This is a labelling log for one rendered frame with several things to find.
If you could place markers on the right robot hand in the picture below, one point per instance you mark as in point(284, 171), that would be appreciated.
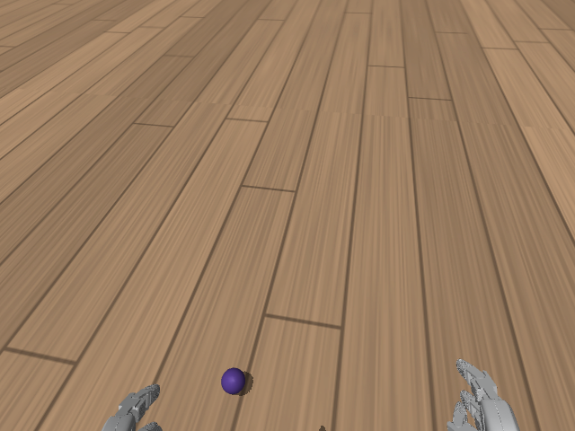
point(489, 411)

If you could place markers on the ball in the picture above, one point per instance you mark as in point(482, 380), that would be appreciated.
point(233, 380)

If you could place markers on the left robot hand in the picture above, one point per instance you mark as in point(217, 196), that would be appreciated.
point(132, 409)

